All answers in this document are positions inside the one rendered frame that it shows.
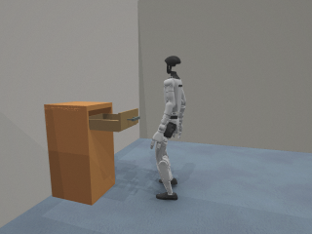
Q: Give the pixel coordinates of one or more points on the drawer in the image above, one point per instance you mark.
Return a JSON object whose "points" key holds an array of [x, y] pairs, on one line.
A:
{"points": [[109, 122]]}

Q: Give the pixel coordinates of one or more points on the right robot hand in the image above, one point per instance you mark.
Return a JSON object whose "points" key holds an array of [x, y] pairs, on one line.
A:
{"points": [[179, 131]]}

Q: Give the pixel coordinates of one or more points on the robot left upper arm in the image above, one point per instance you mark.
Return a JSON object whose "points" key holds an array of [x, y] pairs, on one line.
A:
{"points": [[169, 87]]}

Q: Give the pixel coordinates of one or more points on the robot right upper arm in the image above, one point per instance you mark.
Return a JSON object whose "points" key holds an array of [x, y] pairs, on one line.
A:
{"points": [[183, 99]]}

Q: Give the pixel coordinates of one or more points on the robot right foot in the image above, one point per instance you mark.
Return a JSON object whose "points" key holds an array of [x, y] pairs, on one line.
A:
{"points": [[173, 181]]}

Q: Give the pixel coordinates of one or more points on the robot right shin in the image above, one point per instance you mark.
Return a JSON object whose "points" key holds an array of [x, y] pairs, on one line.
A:
{"points": [[166, 156]]}

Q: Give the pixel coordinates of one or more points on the robot right forearm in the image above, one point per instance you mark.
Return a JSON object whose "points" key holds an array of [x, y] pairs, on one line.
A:
{"points": [[181, 113]]}

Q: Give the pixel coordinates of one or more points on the handle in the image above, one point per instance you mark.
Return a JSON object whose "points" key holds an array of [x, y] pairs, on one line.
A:
{"points": [[134, 119]]}

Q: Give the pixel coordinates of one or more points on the cabinet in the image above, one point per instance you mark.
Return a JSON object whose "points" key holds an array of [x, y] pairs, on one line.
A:
{"points": [[82, 166]]}

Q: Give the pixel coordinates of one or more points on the left robot hand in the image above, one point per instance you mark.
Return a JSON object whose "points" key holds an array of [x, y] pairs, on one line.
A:
{"points": [[158, 137]]}

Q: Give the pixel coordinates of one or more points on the robot left forearm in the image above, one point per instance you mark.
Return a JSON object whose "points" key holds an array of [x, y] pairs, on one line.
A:
{"points": [[166, 117]]}

